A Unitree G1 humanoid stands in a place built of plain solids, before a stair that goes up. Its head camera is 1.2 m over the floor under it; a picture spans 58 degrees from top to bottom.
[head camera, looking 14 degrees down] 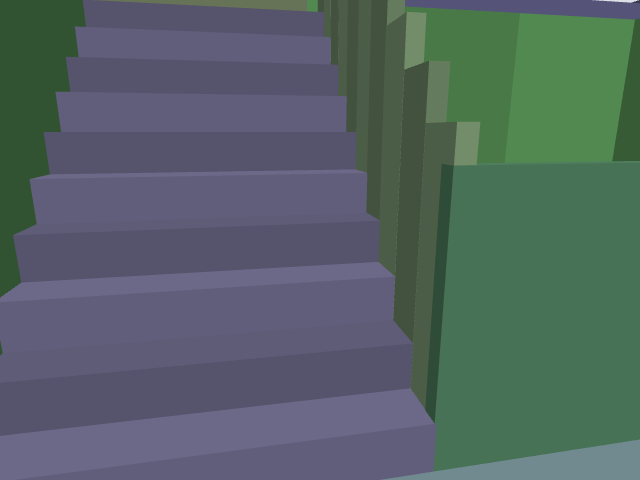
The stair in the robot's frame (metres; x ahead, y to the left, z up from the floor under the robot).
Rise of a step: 0.20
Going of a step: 0.22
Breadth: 1.53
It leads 11 degrees to the left of straight ahead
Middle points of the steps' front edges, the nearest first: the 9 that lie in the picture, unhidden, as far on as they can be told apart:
1.18 0.35 0.20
1.39 0.39 0.40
1.61 0.43 0.60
1.83 0.47 0.80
2.04 0.51 1.00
2.26 0.56 1.20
2.47 0.60 1.40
2.69 0.64 1.60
2.91 0.68 1.80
